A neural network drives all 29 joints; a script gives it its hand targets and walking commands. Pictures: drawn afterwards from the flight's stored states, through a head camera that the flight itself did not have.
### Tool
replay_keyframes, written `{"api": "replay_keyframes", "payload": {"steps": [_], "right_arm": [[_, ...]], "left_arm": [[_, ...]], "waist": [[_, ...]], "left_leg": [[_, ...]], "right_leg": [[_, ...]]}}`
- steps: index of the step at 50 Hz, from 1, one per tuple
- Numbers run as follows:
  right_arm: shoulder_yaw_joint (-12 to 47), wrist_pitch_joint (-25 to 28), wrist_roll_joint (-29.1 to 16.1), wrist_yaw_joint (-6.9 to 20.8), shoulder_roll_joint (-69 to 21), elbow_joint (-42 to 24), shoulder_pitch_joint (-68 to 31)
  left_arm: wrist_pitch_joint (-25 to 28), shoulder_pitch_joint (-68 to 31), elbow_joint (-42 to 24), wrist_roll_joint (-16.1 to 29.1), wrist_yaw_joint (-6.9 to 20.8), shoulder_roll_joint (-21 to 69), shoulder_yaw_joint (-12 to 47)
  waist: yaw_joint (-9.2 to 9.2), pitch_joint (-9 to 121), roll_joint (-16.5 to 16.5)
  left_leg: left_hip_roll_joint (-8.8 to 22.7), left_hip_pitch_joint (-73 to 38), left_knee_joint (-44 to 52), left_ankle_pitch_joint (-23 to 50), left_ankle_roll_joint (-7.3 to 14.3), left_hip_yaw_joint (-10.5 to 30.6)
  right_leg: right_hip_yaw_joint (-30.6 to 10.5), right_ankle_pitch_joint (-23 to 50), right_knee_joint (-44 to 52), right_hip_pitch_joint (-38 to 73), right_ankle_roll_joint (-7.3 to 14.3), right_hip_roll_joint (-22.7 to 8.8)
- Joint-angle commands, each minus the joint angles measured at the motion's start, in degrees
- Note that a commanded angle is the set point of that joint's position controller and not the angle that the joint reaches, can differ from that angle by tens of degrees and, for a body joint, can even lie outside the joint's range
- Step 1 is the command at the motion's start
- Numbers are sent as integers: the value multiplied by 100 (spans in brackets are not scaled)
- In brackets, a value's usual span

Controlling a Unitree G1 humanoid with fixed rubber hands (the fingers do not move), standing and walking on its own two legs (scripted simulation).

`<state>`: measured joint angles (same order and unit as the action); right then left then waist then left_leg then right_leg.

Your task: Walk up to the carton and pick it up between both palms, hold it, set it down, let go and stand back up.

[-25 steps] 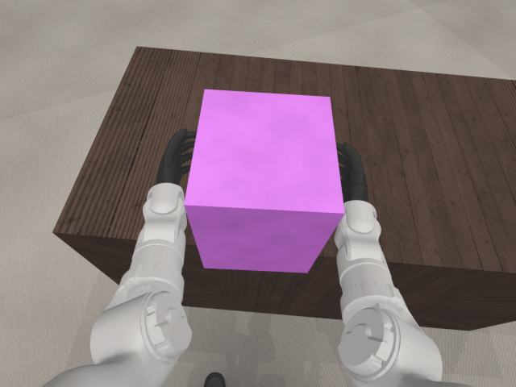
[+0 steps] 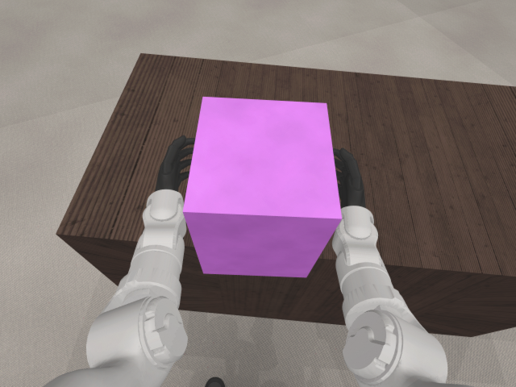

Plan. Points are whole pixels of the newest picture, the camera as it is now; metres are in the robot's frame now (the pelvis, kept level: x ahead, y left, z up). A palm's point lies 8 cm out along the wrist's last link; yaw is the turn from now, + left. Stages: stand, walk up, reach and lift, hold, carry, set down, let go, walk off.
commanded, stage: reach and lift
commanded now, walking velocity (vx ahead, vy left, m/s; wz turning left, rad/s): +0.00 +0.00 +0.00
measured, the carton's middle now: (259, 195) +0.43 +0.05 -0.01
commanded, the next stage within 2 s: none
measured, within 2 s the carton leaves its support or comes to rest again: leaves its support in 0.28 s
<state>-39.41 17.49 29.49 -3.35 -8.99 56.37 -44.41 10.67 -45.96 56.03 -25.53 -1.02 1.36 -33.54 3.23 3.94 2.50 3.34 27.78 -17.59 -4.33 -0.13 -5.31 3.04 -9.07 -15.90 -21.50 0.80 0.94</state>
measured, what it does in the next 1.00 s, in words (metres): stands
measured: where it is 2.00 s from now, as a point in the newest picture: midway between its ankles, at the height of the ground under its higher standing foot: outside the picture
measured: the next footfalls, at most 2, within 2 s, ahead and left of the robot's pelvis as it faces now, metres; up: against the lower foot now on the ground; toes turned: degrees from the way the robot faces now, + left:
none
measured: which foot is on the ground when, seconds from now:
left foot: down 0.00-1.00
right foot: down 0.00-1.00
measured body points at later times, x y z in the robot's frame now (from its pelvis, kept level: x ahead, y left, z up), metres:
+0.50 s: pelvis -0.02 +0.00 +0.00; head +0.03 +0.02 +0.45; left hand +0.40 +0.19 +0.07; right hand +0.41 -0.10 +0.06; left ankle +0.03 +0.12 -0.75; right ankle -0.03 -0.11 -0.75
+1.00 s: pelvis -0.02 +0.01 +0.00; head -0.02 +0.04 +0.45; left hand +0.39 +0.19 +0.12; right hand +0.39 -0.11 +0.10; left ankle +0.03 +0.12 -0.75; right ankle -0.03 -0.11 -0.75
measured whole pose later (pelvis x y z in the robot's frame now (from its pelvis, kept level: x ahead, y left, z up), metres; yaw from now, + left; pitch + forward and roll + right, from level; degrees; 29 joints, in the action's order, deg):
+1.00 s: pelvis -0.02 +0.01 +0.00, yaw +1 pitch +0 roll -1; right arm -23.1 4.6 11.0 -5.3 -5.3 53.4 -41.8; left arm -11.8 -42.7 40.0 -20.4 -1.8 1.5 -22.7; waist 0.7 -0.2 3.5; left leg 2.8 11.8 -17.0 -4.8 0.4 -5.5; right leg 3.9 -8.7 -13.7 -4.6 0.2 0.2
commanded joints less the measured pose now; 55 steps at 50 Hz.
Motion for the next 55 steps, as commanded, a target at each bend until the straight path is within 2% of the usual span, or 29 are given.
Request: {"api": "replay_keyframes", "payload": {"steps": [1,4,8,10,11,18,20,22,25,30,31,35,39,40,44,48,49,51,55], "right_arm": [[1969,389,225,586,-2830,441,-2684],[2103,387,164,547,-2818,521,-2713],[2289,437,21,499,-2897,419,-2792],[2401,441,-37,477,-2831,391,-2927],[2388,415,-83,477,-2771,420,-2893],[2636,261,-397,457,-2699,220,-3132],[2667,157,-441,449,-2637,196,-3174],[2651,27,-571,450,-2589,184,-3145],[2621,-153,-661,466,-2571,97,-3245],[2583,-393,-844,477,-2435,-233,-3431],[2607,-436,-888,478,-2467,-223,-3350],[2677,-560,-1097,475,-2256,-475,-3331],[2857,-718,-1325,433,-2156,-626,-3334],[2863,-776,-1346,431,-2173,-572,-3199],[3062,-840,-1615,400,-2012,-960,-3296],[3385,-892,-1872,384,-1987,-1218,-3327],[3392,-916,-1899,370,-1950,-1157,-3291],[3480,-974,-1987,344,-1881,-1242,-3291],[3743,-1041,-2196,279,-1926,-1544,-3382]], "left_arm": [[184,-2799,112,-57,382,2928,1516],[209,-2835,114,23,417,2925,1595],[240,-2991,29,193,435,2988,1815],[233,-3031,117,263,417,3010,1911],[216,-3040,57,307,404,3032,1975],[-4,-3129,5,417,429,3092,2098],[-116,-3080,87,438,463,3060,2051],[-262,-3041,10,456,483,3030,2046],[-504,-3128,-103,479,534,3034,2046],[-926,-3105,-373,521,614,3067,2050],[-973,-3133,-497,541,631,3042,2060],[-1306,-2925,-836,556,644,3198,2282],[-1609,-2843,-1140,639,667,3180,2450],[-1687,-2815,-1276,643,677,3198,2525],[-1979,-2628,-1599,734,698,3277,2773],[-2157,-2460,-1880,781,696,3318,2919],[-2202,-2464,-1876,758,697,3286,2942],[-2329,-2294,-1898,728,740,3254,2914],[-2496,-2272,-2179,805,772,3207,3016]], "waist": [[133,3714,-462],[55,3656,-349],[48,3909,-402],[26,3955,-347],[-6,3875,-422],[50,3760,-425],[68,3560,-304],[88,3303,-317],[34,3072,-279],[3,2834,-259],[20,2799,-280],[-116,2799,-517],[-196,2545,-452],[-263,2432,-495],[-337,2445,-553],[-292,2404,-545],[-344,2290,-582],[-298,2169,-514],[-326,2098,-406]], "left_leg": [[-67,-2527,-554,2798,-59,-321],[-103,-2227,-439,2501,-32,-312],[-120,-2294,-435,2472,-54,-290],[-115,-2309,-427,2283,-50,-273],[-109,-2358,-404,2244,-84,-249],[-114,-2602,-376,2051,-95,-230],[-138,-2491,-311,1766,-59,-238],[-156,-2541,-239,1645,-42,-242],[-180,-2680,-141,1274,-24,-271],[-222,-2896,-83,1092,-13,-297],[-216,-2961,-89,1131,-9,-306],[-206,-3492,-171,1524,-130,-264],[-216,-3639,-195,1548,-157,-219],[-220,-3713,-161,1535,-161,-207],[-216,-3934,-242,1715,-231,-132],[-230,-4006,-295,1897,-238,-72],[-217,-3996,-292,1875,-253,-75],[-250,-3965,-242,1711,-212,-72],[-293,-3858,-222,1547,-177,-65]], "right_leg": [[277,2171,-172,1029,-156,18],[220,2439,-252,1432,-208,-3],[225,2520,-288,1401,-201,10],[217,2365,-236,1458,-197,19],[231,2272,-220,1396,-189,28],[217,1942,-81,1321,-171,43],[209,1791,-39,1420,-178,36],[213,1569,36,1393,-173,41],[204,1166,153,1321,-171,45],[234,864,242,1344,-192,39],[206,900,256,1343,-184,39],[291,851,331,1240,-123,84],[305,816,393,1224,-125,111],[314,787,428,1232,-134,116],[366,796,429,1258,-120,158],[326,1066,389,1325,-151,156],[328,1018,395,1352,-150,159],[333,1025,402,1355,-182,151],[305,1096,357,1596,-222,157]]}}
